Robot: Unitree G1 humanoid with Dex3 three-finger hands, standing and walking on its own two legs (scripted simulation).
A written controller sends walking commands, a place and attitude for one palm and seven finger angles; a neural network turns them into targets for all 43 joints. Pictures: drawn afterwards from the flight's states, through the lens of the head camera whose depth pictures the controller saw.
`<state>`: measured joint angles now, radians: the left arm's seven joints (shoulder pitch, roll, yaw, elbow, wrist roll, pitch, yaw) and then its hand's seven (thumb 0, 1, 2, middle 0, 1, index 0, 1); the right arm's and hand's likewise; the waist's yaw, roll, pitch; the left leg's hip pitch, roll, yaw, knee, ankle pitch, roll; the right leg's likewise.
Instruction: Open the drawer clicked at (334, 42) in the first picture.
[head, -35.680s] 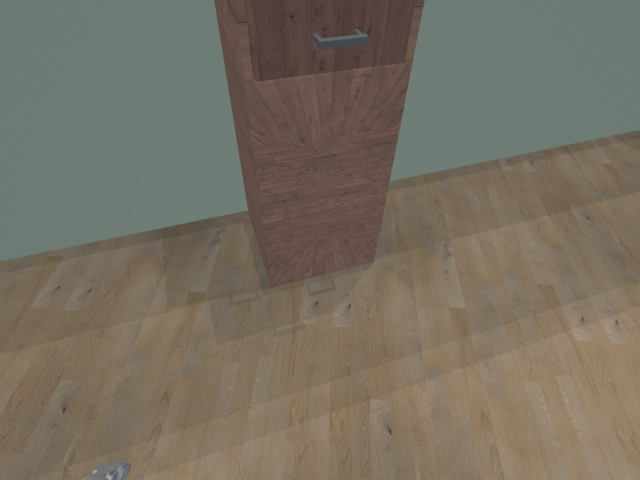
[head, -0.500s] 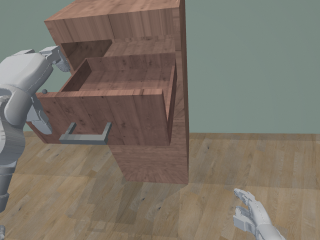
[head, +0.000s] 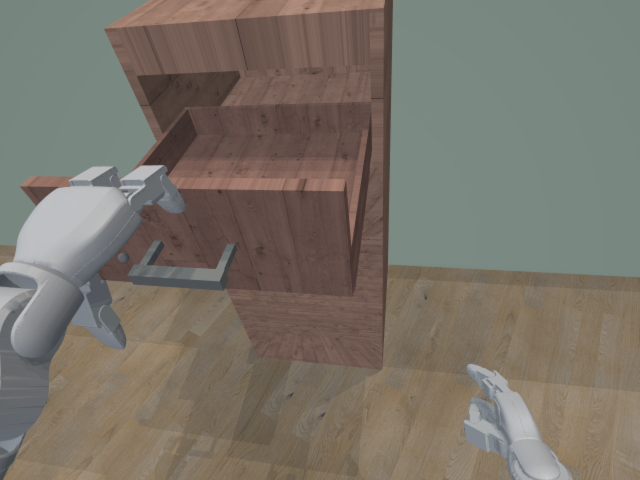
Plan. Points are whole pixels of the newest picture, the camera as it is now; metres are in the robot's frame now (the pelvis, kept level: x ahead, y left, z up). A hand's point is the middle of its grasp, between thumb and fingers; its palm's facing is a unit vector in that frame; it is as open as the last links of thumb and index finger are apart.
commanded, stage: draw the hand back to the body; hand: left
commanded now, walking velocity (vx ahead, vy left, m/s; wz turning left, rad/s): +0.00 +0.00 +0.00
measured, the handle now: (185, 264) +0.31 +0.22 +0.14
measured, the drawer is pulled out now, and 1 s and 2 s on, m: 0.30 0.30 0.30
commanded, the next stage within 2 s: step back with the hand held close in 1.12 s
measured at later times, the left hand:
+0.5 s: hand (90, 232) +0.21 +0.19 +0.30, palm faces +0.41 -0.86 -0.31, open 12.4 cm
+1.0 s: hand out of the picture +0.17 +0.21 +0.34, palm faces +0.59 -0.74 -0.32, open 8.1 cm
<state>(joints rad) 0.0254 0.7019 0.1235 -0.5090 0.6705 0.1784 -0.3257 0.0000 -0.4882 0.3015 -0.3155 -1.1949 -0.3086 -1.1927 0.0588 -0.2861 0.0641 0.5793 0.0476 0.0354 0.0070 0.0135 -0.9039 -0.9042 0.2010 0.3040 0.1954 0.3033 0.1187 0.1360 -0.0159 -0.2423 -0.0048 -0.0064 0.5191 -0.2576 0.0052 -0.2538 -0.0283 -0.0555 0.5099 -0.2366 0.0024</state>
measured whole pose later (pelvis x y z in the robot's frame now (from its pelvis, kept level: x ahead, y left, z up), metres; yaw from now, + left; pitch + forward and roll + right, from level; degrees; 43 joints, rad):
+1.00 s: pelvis +0.02 +0.00 +0.00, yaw -1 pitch -4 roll -2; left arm 0.22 0.45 0.54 -0.79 -0.07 -0.22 0.12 0.01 0.71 0.83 -0.24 -0.41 -0.23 -0.41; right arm 0.17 -0.19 0.01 0.67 0.01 -0.16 -0.05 0.01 -0.90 -0.90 0.20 0.30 0.20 0.30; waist 0.09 0.07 -0.02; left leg -0.13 0.04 0.00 0.50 -0.30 -0.01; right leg -0.12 0.01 -0.05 0.42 -0.23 0.00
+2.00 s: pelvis -0.10 +0.01 -0.02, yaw -2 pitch +0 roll -2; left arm -0.08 0.55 0.72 -0.50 -0.04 -0.26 0.18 0.00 0.89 0.90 -0.21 -0.30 -0.21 -0.30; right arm 0.23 -0.19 0.01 0.65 0.01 -0.12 -0.04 0.01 -0.90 -0.90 0.20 0.30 0.20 0.30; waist 0.01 0.06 0.00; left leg -0.50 0.04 0.00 0.69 -0.23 0.00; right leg -0.33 0.04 -0.03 0.65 -0.30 -0.01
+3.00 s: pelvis -0.28 +0.03 +0.00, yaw -5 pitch +1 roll -1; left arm 0.18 0.52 0.60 -0.67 -0.06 -0.15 0.14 0.01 0.90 0.90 -0.20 -0.30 -0.20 -0.30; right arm 0.23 -0.16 0.05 0.58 0.01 -0.09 -0.04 0.01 -0.90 -0.90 0.21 0.30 0.20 0.30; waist -0.04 0.01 -0.05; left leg -0.38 0.04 0.10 0.54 -0.20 0.02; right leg -0.24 0.00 -0.09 0.50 -0.32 -0.03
